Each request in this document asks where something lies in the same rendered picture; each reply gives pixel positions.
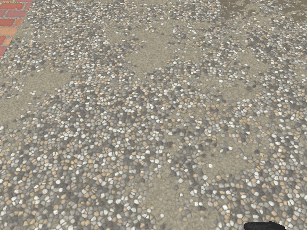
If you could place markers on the right robot hand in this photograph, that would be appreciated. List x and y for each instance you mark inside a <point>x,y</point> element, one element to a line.
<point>261,225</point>

